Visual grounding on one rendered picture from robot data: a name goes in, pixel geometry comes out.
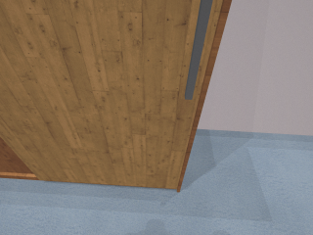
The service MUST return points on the wardrobe door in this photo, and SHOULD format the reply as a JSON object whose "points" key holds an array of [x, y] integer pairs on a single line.
{"points": [[9, 161], [93, 91]]}

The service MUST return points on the handle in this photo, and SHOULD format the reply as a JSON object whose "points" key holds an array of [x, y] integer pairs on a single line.
{"points": [[201, 28]]}

